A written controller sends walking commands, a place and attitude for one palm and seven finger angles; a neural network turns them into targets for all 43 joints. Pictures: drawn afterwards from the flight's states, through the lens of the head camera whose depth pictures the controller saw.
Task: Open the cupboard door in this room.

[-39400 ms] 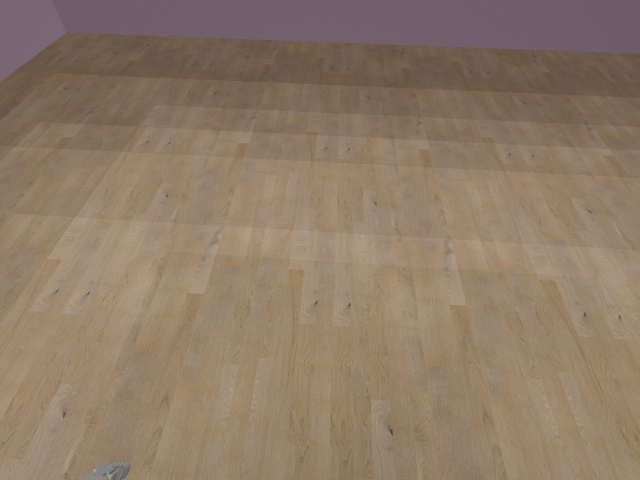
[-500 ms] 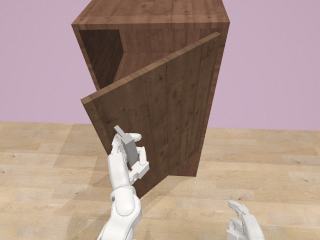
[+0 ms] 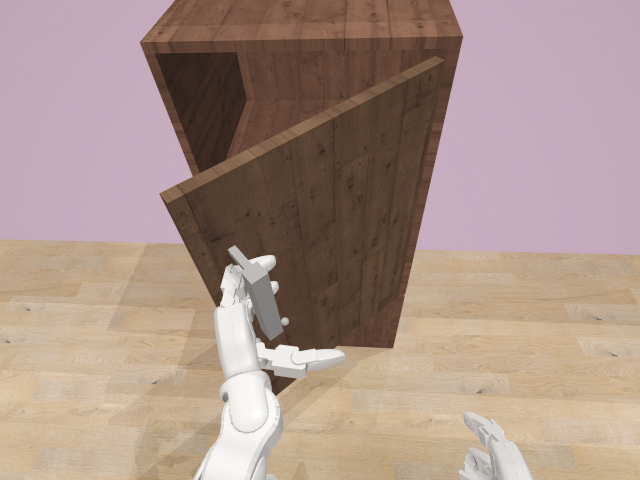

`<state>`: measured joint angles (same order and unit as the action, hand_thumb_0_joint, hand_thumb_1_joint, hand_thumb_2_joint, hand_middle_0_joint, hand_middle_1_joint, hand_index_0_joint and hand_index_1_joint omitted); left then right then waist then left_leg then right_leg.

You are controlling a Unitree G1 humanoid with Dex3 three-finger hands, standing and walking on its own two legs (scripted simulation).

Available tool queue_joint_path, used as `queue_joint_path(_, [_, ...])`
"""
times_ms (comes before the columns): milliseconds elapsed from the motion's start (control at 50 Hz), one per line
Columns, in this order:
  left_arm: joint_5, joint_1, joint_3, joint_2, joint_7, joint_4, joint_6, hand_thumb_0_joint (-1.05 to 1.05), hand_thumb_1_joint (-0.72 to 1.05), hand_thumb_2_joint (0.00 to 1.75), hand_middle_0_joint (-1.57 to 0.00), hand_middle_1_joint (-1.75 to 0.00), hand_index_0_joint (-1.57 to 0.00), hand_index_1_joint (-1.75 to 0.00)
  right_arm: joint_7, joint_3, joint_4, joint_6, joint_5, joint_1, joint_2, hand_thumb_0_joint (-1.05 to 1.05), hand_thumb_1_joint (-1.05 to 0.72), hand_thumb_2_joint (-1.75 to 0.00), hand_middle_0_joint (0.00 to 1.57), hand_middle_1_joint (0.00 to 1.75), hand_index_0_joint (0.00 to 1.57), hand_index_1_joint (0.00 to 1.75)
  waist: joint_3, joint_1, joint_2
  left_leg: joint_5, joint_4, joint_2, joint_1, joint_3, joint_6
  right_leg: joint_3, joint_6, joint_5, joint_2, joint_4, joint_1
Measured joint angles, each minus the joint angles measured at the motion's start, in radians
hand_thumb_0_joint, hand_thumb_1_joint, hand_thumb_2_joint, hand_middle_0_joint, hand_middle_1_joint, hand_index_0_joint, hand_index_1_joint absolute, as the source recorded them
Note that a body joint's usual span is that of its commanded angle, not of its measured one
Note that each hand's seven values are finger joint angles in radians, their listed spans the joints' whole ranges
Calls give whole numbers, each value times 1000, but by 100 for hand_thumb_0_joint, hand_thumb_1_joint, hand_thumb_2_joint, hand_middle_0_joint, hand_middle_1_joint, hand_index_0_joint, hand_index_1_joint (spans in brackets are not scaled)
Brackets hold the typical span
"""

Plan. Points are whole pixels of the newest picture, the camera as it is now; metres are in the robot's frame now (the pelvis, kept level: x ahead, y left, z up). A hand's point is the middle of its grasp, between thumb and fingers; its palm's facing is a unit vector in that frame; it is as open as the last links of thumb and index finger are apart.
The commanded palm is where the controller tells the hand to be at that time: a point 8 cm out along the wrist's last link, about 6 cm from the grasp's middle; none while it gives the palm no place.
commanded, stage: open thumb and fingers to let go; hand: left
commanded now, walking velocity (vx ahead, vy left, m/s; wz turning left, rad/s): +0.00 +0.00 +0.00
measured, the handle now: (255, 293) +0.34 +0.10 +0.06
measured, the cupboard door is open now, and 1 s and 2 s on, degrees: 43 44 44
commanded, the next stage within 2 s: slide the hand sideways off the handle in 0.18 s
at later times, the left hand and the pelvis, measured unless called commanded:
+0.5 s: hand (275, 345) +0.27 +0.06 +0.06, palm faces -0.18 -0.98 -0.01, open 16.0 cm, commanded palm +0.25 +0.11 +0.06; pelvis -0.01 +0.03 -0.01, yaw -1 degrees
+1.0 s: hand (239, 375) +0.23 +0.10 +0.06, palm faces -0.11 -0.99 +0.01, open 16.1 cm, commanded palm +0.21 +0.16 +0.06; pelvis +0.00 +0.05 -0.01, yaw -2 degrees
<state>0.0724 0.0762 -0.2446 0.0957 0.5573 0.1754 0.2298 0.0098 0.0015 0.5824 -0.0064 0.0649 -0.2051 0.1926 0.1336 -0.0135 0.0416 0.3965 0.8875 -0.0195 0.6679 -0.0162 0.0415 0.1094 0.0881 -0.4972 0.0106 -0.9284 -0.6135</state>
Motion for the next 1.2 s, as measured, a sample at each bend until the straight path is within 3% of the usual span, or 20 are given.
queue_joint_path(120, [1, -22, -13, 0, 2, 16, -7, -1, -48, 31, -27, -82, -29, -82, 2, -6, -3, 3, 1, 8, -7, 1, -90, -90, 20, 30, 19, 30, 0, 1, -2, 4, 10, 1, 4, 5, -6, -5, -8, 2, -1, -3, -2])
queue_joint_path(320, [8, -58, -28, -2, -9, 37, -20, -1, -49, 30, -39, -59, -38, -63, 11, -13, -3, 1, -2, 29, -6, 1, -90, -90, 20, 30, 19, 30, -4, 8, -1, 7, 34, 6, 20, 7, -22, -7, -22, 8, -7, -12, -11])
queue_joint_path(380, [-1, -49, -18, -64, -206, 26, 36, -1, -49, 30, -36, -52, -31, -55, 12, -15, -27, 2, -16, 17, 3, 1, -90, -90, 20, 30, 20, 30, -13, 12, -4, 7, 49, 14, 38, 7, -29, -7, -26, 5, -15, -31, -28])
queue_joint_path(440, [-64, -50, -26, -137, -403, 16, 71, -1, -49, 30, -30, -45, -23, -47, 3, -17, -50, 6, -40, -1, 18, 1, -90, -90, 20, 30, 20, 30, -26, 15, 9, 11, 64, 15, 43, 8, -36, -7, -32, 5, -17, -37, -29])
queue_joint_path(500, [-134, -48, -24, -141, -474, 14, 63, -1, -50, 30, -24, -39, -19, -40, -6, -21, -57, 12, -57, -13, 27, 1, -90, -90, 20, 30, 20, 30, -36, 12, 16, 11, 61, 14, 33, 17, -42, -17, -41, 12, -16, -30, -20])
queue_joint_path(540, [-148, -35, -16, -121, -469, 7, 51, -1, -50, 30, -22, -36, -18, -37, -6, -23, -63, 13, -60, -24, 29, 1, -90, -90, 20, 30, 20, 30, -36, 10, 11, 9, 52, 13, 25, 28, -47, -28, -46, 17, -16, -22, -17])
queue_joint_path(620, [-114, 7, -16, -96, -429, -29, 47, -1, -50, 30, -17, -33, -19, -35, 7, -25, -84, 14, -55, -44, 24, 1, -90, -90, 20, 30, 20, 30, -30, 0, -2, 11, 46, 12, 20, 45, -54, -45, -52, 20, -16, -20, -20])
queue_joint_path(760, [-72, 112, -24, -111, -409, -131, 64, -1, -50, 30, -17, -32, -18, -32, 20, -23, -118, 5, -50, -58, 19, 1, -90, -90, 20, 30, 20, 30, -27, -2, -10, 30, 69, 8, 28, 56, -61, -56, -58, 8, -13, -37, -29])
queue_joint_path(1060, [-100, 295, 2, -163, -475, -310, 57, -1, -50, 30, -18, -32, -20, -32, 7, -32, -163, 23, -56, -32, 15, 1, -90, -90, 20, 30, 20, 30, -25, 12, 1, 57, 107, 10, 53, 41, -60, -42, -59, -17, -14, -61, -42])
queue_joint_path(1200, [-124, 375, 45, -190, -529, -366, 66, -1, -50, 30, -18, -32, -20, -32, 0, -32, -174, 29, -58, -38, 15, 1, -90, -90, 20, 30, 20, 30, -16, 17, -2, 68, 119, 6, 62, 34, -53, -37, -52, -30, -9, -74, -50])
